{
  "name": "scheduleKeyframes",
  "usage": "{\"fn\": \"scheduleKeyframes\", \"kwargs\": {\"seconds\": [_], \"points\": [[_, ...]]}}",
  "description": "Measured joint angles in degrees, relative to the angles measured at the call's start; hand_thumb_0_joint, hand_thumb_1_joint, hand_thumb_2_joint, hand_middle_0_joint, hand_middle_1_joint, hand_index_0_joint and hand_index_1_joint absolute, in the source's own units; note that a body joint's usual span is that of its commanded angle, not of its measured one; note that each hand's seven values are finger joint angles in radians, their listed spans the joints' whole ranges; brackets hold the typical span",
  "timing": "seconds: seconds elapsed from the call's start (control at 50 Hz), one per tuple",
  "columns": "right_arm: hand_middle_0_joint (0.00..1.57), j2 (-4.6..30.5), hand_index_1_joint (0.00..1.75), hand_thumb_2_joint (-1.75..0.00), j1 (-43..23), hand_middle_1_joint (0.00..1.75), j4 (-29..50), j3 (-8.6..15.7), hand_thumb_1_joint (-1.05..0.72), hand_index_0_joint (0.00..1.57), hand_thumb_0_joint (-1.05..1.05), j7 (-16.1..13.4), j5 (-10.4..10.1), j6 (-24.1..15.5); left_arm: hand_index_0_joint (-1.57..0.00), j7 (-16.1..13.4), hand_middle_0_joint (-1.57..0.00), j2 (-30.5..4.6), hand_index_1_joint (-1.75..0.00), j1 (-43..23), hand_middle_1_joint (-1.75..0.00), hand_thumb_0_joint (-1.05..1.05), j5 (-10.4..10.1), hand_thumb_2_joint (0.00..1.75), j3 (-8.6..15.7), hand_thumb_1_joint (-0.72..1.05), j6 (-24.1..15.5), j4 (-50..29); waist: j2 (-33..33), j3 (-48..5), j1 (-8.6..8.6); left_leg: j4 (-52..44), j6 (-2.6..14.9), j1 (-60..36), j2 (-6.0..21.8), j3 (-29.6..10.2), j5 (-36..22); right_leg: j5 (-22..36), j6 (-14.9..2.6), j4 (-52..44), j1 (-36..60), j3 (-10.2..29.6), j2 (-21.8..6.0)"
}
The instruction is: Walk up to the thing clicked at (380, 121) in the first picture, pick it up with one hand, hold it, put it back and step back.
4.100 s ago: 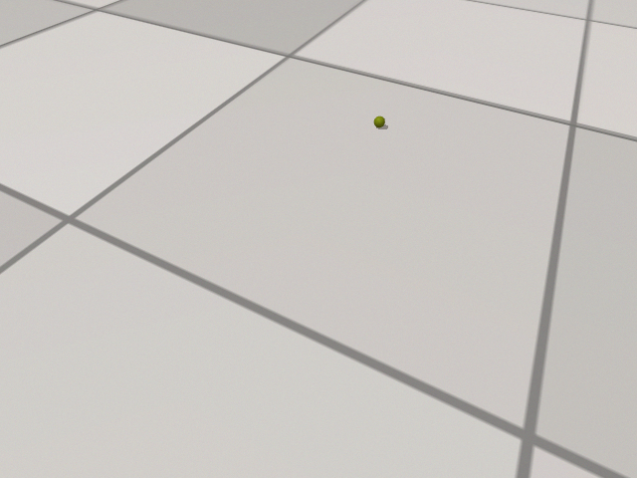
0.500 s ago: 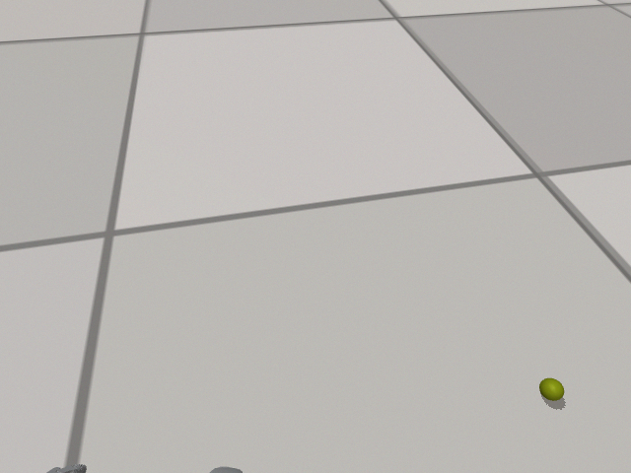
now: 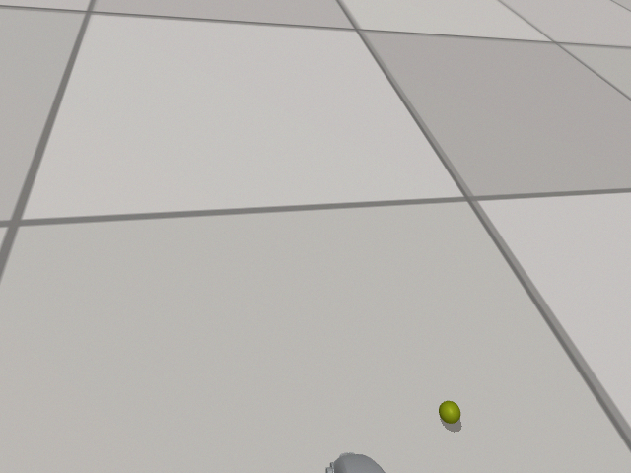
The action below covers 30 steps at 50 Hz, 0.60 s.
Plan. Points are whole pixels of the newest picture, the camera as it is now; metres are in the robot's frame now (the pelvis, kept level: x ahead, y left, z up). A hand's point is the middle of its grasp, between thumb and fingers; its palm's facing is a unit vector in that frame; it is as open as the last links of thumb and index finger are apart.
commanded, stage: walk up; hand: left
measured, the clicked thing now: (449, 412) +0.46 -0.52 -0.72
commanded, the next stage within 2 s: none
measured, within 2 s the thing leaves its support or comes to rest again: neither
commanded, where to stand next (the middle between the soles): +0.12 -0.84 m, yaw +8 degrees
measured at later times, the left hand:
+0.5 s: hand out of the picture +0.07 +0.06 -0.14, palm faces +0.01 -0.93 -0.36, open 7.4 cm
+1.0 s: hand out of the picture +0.10 -0.17 -0.16, palm faces -0.03 -0.92 -0.39, open 7.3 cm
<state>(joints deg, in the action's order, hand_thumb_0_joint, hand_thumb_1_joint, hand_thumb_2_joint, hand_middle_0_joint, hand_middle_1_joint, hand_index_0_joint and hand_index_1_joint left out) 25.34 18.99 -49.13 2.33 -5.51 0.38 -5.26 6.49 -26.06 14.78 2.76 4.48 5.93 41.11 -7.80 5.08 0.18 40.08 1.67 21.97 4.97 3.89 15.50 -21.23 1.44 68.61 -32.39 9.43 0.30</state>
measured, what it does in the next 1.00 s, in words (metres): steps to the right: right foot, then left foot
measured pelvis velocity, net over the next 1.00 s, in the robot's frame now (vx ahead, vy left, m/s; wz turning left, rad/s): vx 0.01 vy -0.47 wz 0.01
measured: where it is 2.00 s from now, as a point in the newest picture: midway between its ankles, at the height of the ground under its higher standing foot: outside the picture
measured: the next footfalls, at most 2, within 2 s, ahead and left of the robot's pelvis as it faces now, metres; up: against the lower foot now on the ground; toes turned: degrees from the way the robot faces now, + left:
right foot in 0.16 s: +0.09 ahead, -0.30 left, +0.00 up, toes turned -1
left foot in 0.52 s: +0.11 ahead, -0.16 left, +0.00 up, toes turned +6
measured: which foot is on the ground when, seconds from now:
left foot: down 0.00-0.18, up 0.20-0.50, down 0.52-0.92, up 0.94-1.00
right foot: up 0.00-0.14, down 0.16-0.52, up 0.54-0.88, down 0.90-1.00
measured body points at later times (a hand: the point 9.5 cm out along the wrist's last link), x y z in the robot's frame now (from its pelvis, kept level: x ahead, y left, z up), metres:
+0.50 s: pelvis +0.02 -0.23 +0.00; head +0.05 -0.20 +0.45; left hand +0.07 +0.11 -0.11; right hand +0.06 -0.56 -0.09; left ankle +0.07 -0.16 -0.71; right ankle +0.05 -0.30 -0.71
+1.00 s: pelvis +0.01 -0.47 -0.03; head +0.04 -0.45 +0.42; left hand +0.10 -0.12 -0.13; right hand +0.06 -0.86 -0.09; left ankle +0.05 -0.25 -0.67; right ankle +0.06 -0.61 -0.71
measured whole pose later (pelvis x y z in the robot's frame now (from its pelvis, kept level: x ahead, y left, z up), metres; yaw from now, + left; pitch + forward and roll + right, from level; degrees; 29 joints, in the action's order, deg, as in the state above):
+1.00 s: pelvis +0.01 -0.47 -0.03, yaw +1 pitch -3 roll +0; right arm 31.6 17.6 -53.9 5.9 -6.5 1.4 -1.3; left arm 5.5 -26.6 12.5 3.3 6.1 5.3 43.1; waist -1.7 6.8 -1.2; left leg 65.1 2.7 32.4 7.6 -6.4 30.9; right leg -25.0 1.9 53.9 -26.5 1.1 -2.2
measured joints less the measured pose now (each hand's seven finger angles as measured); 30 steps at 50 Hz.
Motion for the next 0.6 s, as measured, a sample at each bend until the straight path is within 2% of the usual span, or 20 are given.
{"fn": "scheduleKeyframes", "kwargs": {"seconds": [0.06,0.12,0.14,0.16,0.18,0.2,0.22,0.24,0.28,0.32,0.38,0.44,0.46,0.5,0.52,0.56,0.6], "points": [[0.21,1.62,0.30,-0.89,0.62,0.30,-0.11,0.53,-0.90,0.21,0.00,0.80,1.01,-0.07,-0.21,0.55,-0.21,-2.49,-0.30,-1.36,-0.30,0.01,-0.40,0.89,1.42,0.91,0.23,-0.47,-0.37,0.04,0.00,1.75,-1.09,0.93,3.16,-1.28,1.03,0.23,-0.02,-6.76,0.44,0.85,-4.09],[0.21,3.66,0.30,-0.89,0.94,0.30,-0.40,1.23,-0.90,0.21,0.00,1.29,1.86,0.09,-0.20,0.88,-0.20,-4.49,-0.30,-2.07,-0.30,0.01,-0.46,0.89,2.56,0.91,0.66,-0.38,0.00,-0.31,0.39,3.89,-1.62,2.52,6.13,-2.86,2.33,-2.28,-0.10,-13.88,2.54,-1.41,-6.61],[0.21,4.41,0.30,-0.89,0.95,0.30,-0.63,1.48,-0.90,0.21,0.00,1.37,1.99,0.31,-0.20,0.89,-0.20,-4.98,-0.30,-2.05,-0.30,0.01,-0.48,0.89,2.89,0.91,0.62,-0.30,0.32,-0.50,0.52,4.78,-1.74,3.15,7.12,-3.53,2.87,-2.34,-0.31,-16.28,3.88,-2.59,-6.89],[0.21,5.21,0.30,-0.89,0.86,0.30,-1.04,1.78,-0.90,0.21,0.00,1.40,2.08,0.64,-0.20,0.80,-0.20,-5.22,-0.30,-1.93,-0.30,0.01,-0.41,0.89,3.27,0.91,0.43,-0.14,0.93,-0.65,0.51,5.97,-1.62,3.86,8.25,-4.34,3.59,-1.13,0.40,-18.66,5.26,-3.79,-6.61],[0.21,6.27,0.30,-0.89,0.33,0.30,-1.84,2.24,-0.90,0.21,0.00,1.23,2.14,1.17,-0.20,0.49,-0.20,-4.54,-0.30,-2.17,-0.30,0.01,-0.17,0.89,3.61,0.91,0.13,0.38,2.99,0.00,0.55,7.71,-0.69,4.54,9.67,-6.50,5.17,-0.95,1.71,-17.79,5.49,-5.31,-4.98],[0.21,7.16,0.30,-0.89,-0.03,0.30,-2.78,2.73,-0.90,0.21,0.00,0.87,2.06,1.92,-0.20,0.21,-0.20,-3.53,-0.30,-2.22,-0.30,0.01,0.27,0.89,3.54,0.91,-0.21,0.64,5.27,0.58,0.56,10.69,0.65,5.65,10.27,-9.26,8.66,-1.51,1.93,-16.51,5.70,-7.04,-3.37],[0.21,7.39,0.30,-0.89,-0.18,0.30,-3.82,3.09,-0.90,0.20,0.01,0.33,1.61,2.82,-0.20,-0.08,-0.20,-2.66,-0.30,-1.92,-0.30,0.01,0.62,0.89,3.06,0.91,-0.58,0.69,6.29,0.38,0.30,15.37,0.98,7.44,8.75,-10.72,12.49,-2.12,1.69,-15.54,5.41,-7.99,-2.81],[0.20,7.10,0.30,-0.89,-0.52,0.30,-4.87,3.32,-0.90,0.20,0.01,-0.20,1.20,3.60,-0.20,-0.35,-0.20,-1.77,-0.30,-1.61,-0.30,0.01,0.65,0.89,2.42,0.91,-0.81,0.97,6.48,0.10,-0.36,20.32,1.02,8.91,6.10,-10.68,14.51,-2.21,1.19,-15.61,5.37,-8.13,-2.74],[0.20,6.22,0.30,-0.89,-1.40,0.30,-6.36,3.01,-0.91,0.20,0.01,-0.53,0.30,4.15,-0.20,-0.75,-0.20,0.31,-0.30,-0.69,-0.30,0.01,0.28,0.89,1.30,0.91,-0.73,1.84,7.01,-0.45,-1.68,26.39,1.10,10.54,1.70,-7.96,14.45,-0.58,-0.17,-19.11,6.72,-8.12,-2.26],[0.20,5.07,0.30,-0.89,-1.51,0.30,-6.79,2.11,-0.91,0.20,0.01,-0.32,-0.53,3.41,-0.20,-1.03,-0.20,1.67,-0.30,0.41,-0.30,0.01,0.51,0.89,0.26,0.91,-0.68,2.39,7.81,-1.16,-2.40,27.62,1.24,11.53,-1.09,-4.60,12.84,1.67,-1.90,-23.96,8.55,-8.91,-1.42],[0.20,2.36,0.30,-0.89,-0.19,0.30,-6.71,0.46,-0.91,0.20,0.01,0.45,-0.73,1.83,-0.21,-1.38,-0.21,1.63,-0.30,1.24,-0.30,0.01,0.90,0.89,-0.06,0.91,-0.70,2.57,7.46,-1.56,-3.38,22.45,1.29,10.31,-3.34,0.09,11.28,3.65,-4.53,-28.90,10.83,-10.64,-0.11],[0.20,-0.29,0.30,-0.89,1.23,0.30,-6.69,-0.88,-0.91,0.20,0.01,1.08,-0.47,1.26,-0.21,-1.82,-0.21,0.78,-0.30,1.59,-0.30,0.01,0.97,0.89,0.30,0.90,-0.84,1.76,6.58,-1.30,-4.17,13.93,1.67,6.91,-4.94,1.62,10.71,4.42,-5.94,-31.32,12.45,-12.74,1.71],[0.20,-1.09,0.30,-0.89,1.62,0.30,-6.57,-1.24,-0.90,0.20,0.00,1.16,-0.45,1.02,-0.21,-1.93,-0.21,0.39,-0.30,1.62,-0.30,0.01,0.91,0.89,0.38,0.90,-0.81,1.45,6.07,-1.08,-4.32,10.21,1.86,5.25,-5.40,1.73,9.30,4.32,-6.31,-31.43,12.74,-13.35,2.28],[0.21,-2.25,0.30,-0.89,2.93,0.30,-5.79,-1.62,-0.90,0.20,0.00,1.13,-0.34,0.05,-0.21,-2.03,-0.21,-0.34,-0.30,1.43,-0.30,0.01,0.65,0.89,0.31,0.90,-0.39,0.96,5.09,-0.89,-4.00,0.37,1.75,0.78,-5.99,1.75,2.22,3.12,-7.07,-30.00,12.61,-14.91,3.21],[0.21,-2.85,0.30,-0.89,3.39,0.30,-5.39,-1.56,-0.90,0.20,0.00,0.96,0.09,-0.41,-0.21,-2.14,-0.21,-0.74,-0.30,1.07,-0.30,0.01,0.40,0.89,0.31,0.90,-0.20,0.85,3.84,-0.54,-3.40,-1.80,2.07,-0.31,-6.61,1.51,-0.09,1.90,-7.32,-27.95,12.01,-15.45,2.86],[0.21,-3.46,0.30,-0.89,3.61,0.30,-4.24,-1.47,-0.90,0.21,0.00,0.55,0.94,-0.40,-0.20,-2.53,-0.20,-0.48,-0.30,-0.05,-0.30,0.01,0.20,0.89,0.31,0.91,0.31,1.09,1.49,0.56,-2.48,-0.72,1.90,-0.31,-7.14,1.33,0.37,-1.61,-5.07,-20.32,9.31,-11.83,3.55],[0.21,-2.93,0.30,-0.89,3.04,0.30,-3.35,-1.20,-0.90,0.21,0.00,0.39,0.53,-0.06,-0.20,-2.44,-0.20,0.11,-0.30,-0.22,-0.30,0.01,0.39,0.89,-0.27,0.91,0.60,1.16,0.88,1.15,-1.34,-0.41,1.29,-0.75,-5.99,0.82,0.66,-4.39,-3.30,-11.45,6.01,-8.84,4.26]]}}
